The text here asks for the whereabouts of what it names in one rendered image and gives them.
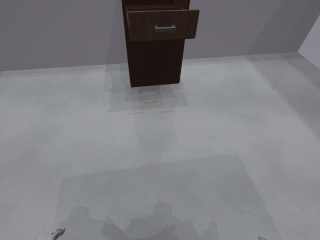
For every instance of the cabinet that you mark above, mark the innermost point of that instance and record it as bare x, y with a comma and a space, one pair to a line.
155, 62

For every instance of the drawer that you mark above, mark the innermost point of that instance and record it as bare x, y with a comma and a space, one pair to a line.
142, 21

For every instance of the left robot hand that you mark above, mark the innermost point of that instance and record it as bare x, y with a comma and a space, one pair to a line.
53, 233

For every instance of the handle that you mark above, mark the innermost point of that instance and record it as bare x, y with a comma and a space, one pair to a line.
165, 29

